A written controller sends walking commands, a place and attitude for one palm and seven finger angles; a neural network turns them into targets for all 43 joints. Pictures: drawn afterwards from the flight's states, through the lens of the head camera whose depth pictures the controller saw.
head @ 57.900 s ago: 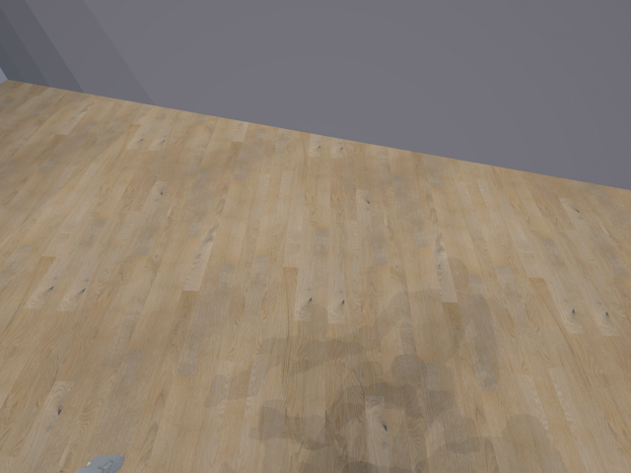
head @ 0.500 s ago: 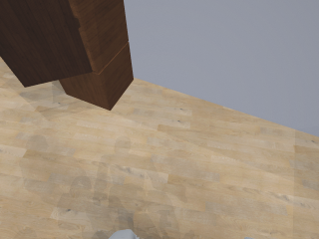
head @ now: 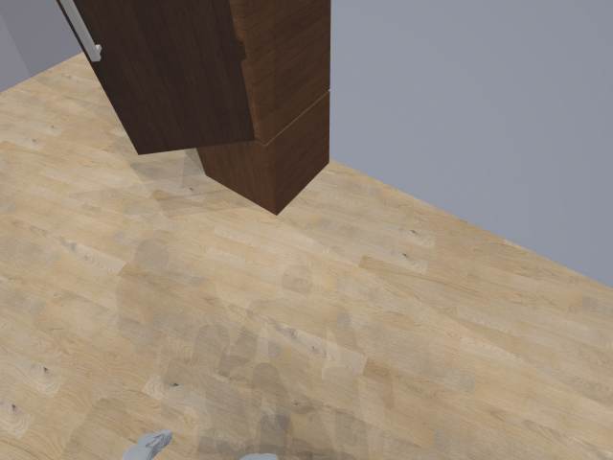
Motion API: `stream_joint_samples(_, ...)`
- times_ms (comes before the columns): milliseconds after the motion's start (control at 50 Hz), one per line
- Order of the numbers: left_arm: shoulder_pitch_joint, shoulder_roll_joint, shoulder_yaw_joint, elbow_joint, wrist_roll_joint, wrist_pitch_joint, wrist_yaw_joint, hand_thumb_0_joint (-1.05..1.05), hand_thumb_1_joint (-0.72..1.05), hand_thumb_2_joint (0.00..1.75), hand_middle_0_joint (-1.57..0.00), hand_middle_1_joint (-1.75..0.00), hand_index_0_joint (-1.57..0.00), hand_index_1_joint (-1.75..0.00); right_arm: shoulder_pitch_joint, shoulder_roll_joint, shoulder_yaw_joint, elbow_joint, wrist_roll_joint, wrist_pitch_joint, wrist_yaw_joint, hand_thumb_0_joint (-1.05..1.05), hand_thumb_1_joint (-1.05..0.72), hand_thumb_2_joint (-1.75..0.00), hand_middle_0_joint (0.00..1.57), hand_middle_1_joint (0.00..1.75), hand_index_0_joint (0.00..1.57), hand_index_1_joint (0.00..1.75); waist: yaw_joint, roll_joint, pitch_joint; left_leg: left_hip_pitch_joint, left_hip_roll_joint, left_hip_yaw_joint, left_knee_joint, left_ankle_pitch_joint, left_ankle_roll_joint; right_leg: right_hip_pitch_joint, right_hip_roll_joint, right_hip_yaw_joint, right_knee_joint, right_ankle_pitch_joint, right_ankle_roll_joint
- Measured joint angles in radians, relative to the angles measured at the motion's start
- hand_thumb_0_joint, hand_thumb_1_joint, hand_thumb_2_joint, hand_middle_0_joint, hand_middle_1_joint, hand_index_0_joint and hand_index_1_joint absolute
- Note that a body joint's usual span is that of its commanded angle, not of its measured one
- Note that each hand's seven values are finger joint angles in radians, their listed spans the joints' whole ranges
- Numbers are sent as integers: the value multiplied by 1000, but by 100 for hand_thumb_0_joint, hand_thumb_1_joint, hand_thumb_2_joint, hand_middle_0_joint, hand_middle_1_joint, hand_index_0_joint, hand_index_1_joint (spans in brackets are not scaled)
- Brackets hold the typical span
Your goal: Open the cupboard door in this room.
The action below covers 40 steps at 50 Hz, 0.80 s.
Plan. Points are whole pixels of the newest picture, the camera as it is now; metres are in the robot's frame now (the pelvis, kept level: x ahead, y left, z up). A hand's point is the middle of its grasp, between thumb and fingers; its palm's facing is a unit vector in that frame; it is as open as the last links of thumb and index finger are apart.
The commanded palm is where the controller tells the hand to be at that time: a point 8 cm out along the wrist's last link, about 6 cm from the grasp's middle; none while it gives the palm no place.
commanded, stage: turn to face it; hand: left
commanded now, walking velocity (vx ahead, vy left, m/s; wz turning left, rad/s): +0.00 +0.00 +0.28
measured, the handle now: (82, 24) +0.99 +0.57 +0.08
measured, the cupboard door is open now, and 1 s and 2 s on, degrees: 45 45 45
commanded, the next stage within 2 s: take the last steps up to it in 0.10 s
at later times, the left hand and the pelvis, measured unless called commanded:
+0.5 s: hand out of the picture +0.03 +0.24 -0.16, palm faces +0.21 -0.96 -0.20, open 7.4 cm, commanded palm none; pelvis +0.04 +0.03 +0.01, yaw +10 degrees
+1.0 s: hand (155, 456) +0.14 +0.24 -0.14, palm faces +0.32 -0.92 -0.22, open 7.2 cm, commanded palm none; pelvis +0.18 +0.05 +0.02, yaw +16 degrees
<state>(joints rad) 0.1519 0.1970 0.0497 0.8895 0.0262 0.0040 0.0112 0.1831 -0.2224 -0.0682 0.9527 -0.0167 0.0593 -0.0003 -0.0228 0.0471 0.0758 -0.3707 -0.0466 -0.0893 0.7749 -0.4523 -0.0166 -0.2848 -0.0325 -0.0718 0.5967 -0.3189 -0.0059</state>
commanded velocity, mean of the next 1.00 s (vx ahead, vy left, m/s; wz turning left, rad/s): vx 0.25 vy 0.12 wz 0.17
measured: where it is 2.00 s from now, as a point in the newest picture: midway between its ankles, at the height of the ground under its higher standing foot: (249, 349)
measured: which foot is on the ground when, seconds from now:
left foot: up 0.00-0.30, down 0.32-0.74, up 0.76-1.00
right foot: down 0.00-0.32, up 0.34-0.72, down 0.74-1.00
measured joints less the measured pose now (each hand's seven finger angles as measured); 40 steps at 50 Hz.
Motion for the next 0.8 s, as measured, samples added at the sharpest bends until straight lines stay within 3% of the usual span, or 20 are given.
stream_joint_samples(60, 19, -27, -9, 6, -1, -3, 7, 1, 91, 90, -20, -30, -20, -30, -7, -10, -8, 20, -1, 17, 3, 1, -91, -90, 20, 30, 20, 30, -2, 1, 9, -79, 2, 41, 276, -34, -17, 35, -17, -26, -27, -13, -11)
stream_joint_samples(120, 42, -39, -14, 21, 1, -6, 8, 1, 91, 90, -20, -30, -20, -30, -16, -7, -7, 32, 1, 19, 7, 1, -91, -90, 19, 30, 20, 30, -3, -19, 14, -95, 24, 77, 326, -9, -33, 68, -35, -48, -74, 5, -9)
stream_joint_samples(240, 84, -23, -4, 59, 6, -11, 9, 1, 92, 90, -20, -30, -21, -30, -49, 14, 10, 45, 6, 6, 7, 1, -91, -90, 19, 30, 20, 30, 24, -65, 26, 1, 43, 124, 31, -6, -34, 93, -64, -85, -91, 1, 4)
stream_joint_samples(320, 123, 1, 8, 93, -1, -3, -1, 1, 92, 90, -20, -30, -21, -30, -57, 20, 25, 37, 0, -20, 11, 1, -91, -90, 19, 30, 20, 30, 35, -76, 13, 106, 39, 152, -218, 118, -3, 77, -76, -114, -18, -50, 29)
stream_joint_samples(380, 128, 23, 21, 122, 0, 28, -9, 1, 92, 90, -20, -30, -20, -30, -48, 33, 29, 22, -13, -45, 6, 0, -91, -90, 19, 30, 20, 30, 43, -98, 7, 93, 19, 156, -180, 132, 66, -17, -77, -57, 224, -196, 32)
stream_joint_samples(440, 111, 27, 25, 143, 5, 40, -20, 1, 92, 90, -20, -29, -20, -30, -5, 41, 34, 17, -14, -65, -9, 0, -91, -90, 19, 30, 20, 30, 41, -87, -10, 127, 11, 144, -232, 134, 80, -131, -57, -9, 454, -164, 25)
stream_joint_samples(480, 97, 25, 25, 140, 6, 33, -28, 1, 92, 90, -20, -29, -20, -30, 28, 46, 40, 27, -12, -76, -13, 0, -91, -90, 19, 30, 20, 30, 40, -79, -19, 165, 4, 134, -295, 161, 80, -180, -58, 5, 498, -105, 26)
stream_joint_samples(540, 74, 16, 20, 125, 6, 20, -34, 1, 92, 90, -20, -29, -20, -30, 78, 51, 46, 52, -9, -86, -14, 0, -91, -90, 20, 30, 20, 30, 36, -62, -30, 218, -4, 118, -371, 185, 86, -212, -64, 9, 444, -53, 32)
stream_joint_samples(640, 26, -6, 10, 103, 4, 10, -38, 1, 91, 90, -20, -29, -20, -30, 145, 56, 47, 95, -11, -84, -9, 0, -91, -90, 20, 30, 20, 30, 16, -40, -36, 283, -12, 106, -413, 169, 80, -187, -63, -2, 222, -25, 36)
stream_joint_samples(720, 0, -20, 7, 83, 5, -10, -41, 1, 91, 90, -20, -29, -20, -30, 190, 55, 44, 125, -9, -78, -8, 0, -91, -90, 20, 30, 20, 30, 2, -28, -35, 298, -16, 106, -338, 88, 64, -92, -38, -29, 23, 31, 26)
stream_joint_samples(760, -11, -29, 7, 73, 7, -37, -38, 1, 91, 90, -20, -29, -20, -30, 202, 50, 39, 141, -2, -72, -5, 0, -91, -90, 20, 30, 20, 30, 0, -16, -24, 230, -11, 101, -136, -2, 57, -65, -37, -46, 8, 90, -9)
stream_joint_samples(800, -5, -44, 3, 69, 2, -51, -30, 1, 91, 90, -20, -29, -20, -30, 192, 41, 31, 157, -5, -52, 0, 1, -91, -90, 20, 30, 20, 30, -2, -2, -16, 117, -1, 97, 140, -30, 44, -37, -39, -73, 28, 47, -24)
